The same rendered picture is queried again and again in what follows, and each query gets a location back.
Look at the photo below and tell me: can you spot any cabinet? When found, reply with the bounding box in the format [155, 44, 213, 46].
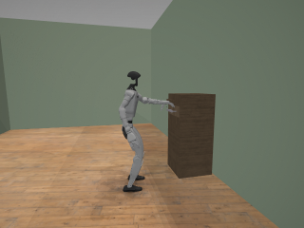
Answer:
[167, 93, 216, 179]

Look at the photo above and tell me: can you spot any robot left forearm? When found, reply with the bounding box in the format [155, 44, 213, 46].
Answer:
[147, 98, 163, 105]

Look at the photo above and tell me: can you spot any humanoid robot head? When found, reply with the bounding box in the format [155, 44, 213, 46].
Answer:
[127, 71, 141, 91]

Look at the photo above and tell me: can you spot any robot right foot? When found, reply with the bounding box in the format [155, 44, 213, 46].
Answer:
[123, 185, 143, 192]

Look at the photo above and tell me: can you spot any drawer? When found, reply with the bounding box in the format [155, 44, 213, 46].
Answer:
[169, 104, 181, 117]

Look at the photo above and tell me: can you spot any right robot hand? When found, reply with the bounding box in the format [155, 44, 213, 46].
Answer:
[127, 132, 140, 151]

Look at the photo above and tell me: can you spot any robot right forearm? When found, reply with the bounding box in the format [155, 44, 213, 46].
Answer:
[120, 108, 132, 134]

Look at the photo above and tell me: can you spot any right robot upper arm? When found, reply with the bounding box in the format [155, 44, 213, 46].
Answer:
[119, 89, 135, 113]

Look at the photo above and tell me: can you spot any left robot hand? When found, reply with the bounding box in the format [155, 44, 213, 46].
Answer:
[161, 101, 175, 111]

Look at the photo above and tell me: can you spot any left robot upper arm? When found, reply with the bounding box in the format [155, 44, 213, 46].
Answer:
[137, 91, 148, 104]

